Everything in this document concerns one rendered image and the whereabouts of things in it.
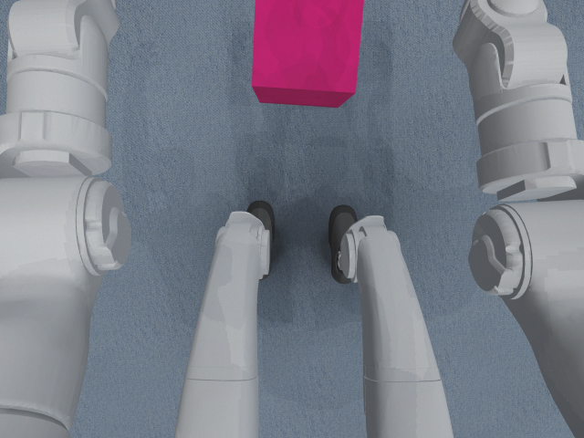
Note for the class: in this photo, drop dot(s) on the robot left upper arm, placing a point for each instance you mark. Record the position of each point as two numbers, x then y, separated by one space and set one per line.
59 236

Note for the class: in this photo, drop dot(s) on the carton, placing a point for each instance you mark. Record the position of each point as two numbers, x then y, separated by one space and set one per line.
306 52

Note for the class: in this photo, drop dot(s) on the robot left forearm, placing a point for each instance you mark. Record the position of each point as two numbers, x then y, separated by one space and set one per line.
57 88

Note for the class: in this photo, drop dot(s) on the robot right forearm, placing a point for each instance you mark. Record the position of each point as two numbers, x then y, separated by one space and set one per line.
518 78

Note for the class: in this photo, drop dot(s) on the robot right upper arm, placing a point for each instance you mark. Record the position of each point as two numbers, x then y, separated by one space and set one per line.
532 256

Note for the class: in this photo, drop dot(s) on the left robot shin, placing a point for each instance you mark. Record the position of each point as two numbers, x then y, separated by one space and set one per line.
238 217

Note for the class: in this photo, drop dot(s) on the right robot thigh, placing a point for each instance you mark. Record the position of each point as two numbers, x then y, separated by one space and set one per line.
402 389

